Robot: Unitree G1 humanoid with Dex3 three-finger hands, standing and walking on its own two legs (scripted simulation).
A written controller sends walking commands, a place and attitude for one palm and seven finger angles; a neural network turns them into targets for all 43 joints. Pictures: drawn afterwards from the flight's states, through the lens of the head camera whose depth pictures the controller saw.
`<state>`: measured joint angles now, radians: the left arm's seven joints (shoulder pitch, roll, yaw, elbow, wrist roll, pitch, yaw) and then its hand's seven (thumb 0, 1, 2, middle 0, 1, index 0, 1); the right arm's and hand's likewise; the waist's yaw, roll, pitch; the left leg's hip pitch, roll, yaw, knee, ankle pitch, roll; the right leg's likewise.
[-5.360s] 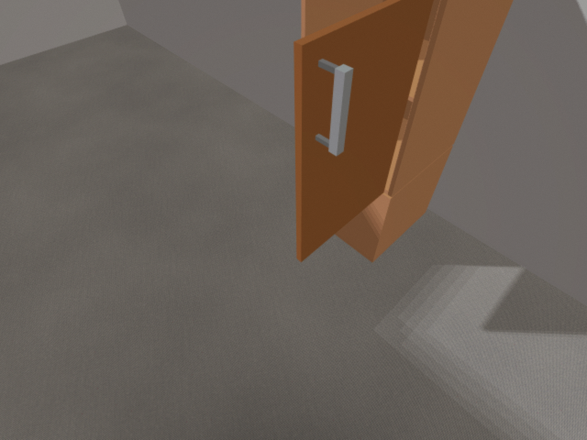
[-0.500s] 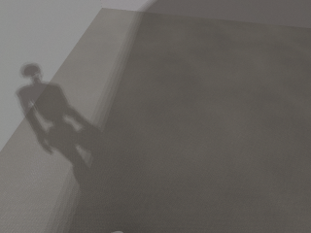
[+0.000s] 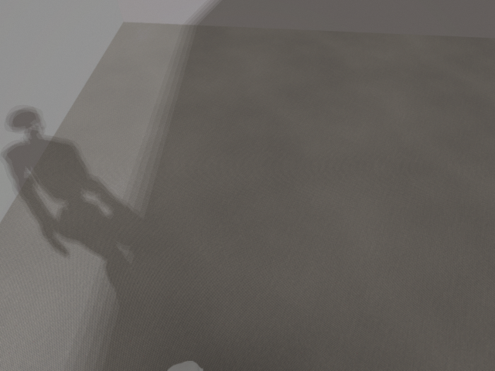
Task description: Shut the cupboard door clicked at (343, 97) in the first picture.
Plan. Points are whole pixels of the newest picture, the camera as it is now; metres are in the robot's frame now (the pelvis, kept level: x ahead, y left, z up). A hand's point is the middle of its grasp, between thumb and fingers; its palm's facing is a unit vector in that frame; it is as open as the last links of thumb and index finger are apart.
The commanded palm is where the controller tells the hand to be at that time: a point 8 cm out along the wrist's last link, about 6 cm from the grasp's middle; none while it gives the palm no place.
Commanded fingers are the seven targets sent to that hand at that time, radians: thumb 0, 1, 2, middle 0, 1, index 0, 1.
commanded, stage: walk to a spot facing it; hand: left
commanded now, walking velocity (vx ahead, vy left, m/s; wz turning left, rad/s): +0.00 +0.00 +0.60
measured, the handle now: out of the picture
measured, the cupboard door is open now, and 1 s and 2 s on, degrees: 91 91 91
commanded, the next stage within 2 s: none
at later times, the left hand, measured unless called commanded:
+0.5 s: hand (160, 326) +0.22 +0.18 -0.16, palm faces +0.27 -0.94 -0.22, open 7.3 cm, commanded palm none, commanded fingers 0.00 0.90 0.90 -0.20 -0.30 -0.20 -0.30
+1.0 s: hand (159, 323) +0.22 +0.18 -0.16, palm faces +0.53 -0.79 -0.30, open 7.4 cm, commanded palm none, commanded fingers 0.00 0.90 0.90 -0.20 -0.30 -0.20 -0.30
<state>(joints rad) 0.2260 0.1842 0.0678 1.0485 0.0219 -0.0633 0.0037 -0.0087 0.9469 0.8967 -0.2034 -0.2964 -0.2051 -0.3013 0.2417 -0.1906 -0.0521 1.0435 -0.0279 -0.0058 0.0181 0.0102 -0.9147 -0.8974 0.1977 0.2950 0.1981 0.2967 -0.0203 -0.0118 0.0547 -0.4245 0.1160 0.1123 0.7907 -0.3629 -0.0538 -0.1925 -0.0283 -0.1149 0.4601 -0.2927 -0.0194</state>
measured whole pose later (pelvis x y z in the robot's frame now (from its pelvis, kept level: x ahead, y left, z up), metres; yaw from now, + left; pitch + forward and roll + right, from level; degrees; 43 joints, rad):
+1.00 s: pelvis +0.25 -0.05 -0.02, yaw +34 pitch +1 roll +1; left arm 0.16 0.21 0.04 0.86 0.02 0.01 0.02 0.01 0.91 0.90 -0.20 -0.30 -0.20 -0.30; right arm 0.14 -0.27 -0.09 0.92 -0.02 0.09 0.02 0.01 -0.91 -0.90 0.20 0.30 0.20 0.30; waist -0.02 0.04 0.10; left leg -0.48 0.00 -0.03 1.02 -0.50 -0.04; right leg -0.33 -0.10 -0.09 0.67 -0.34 0.02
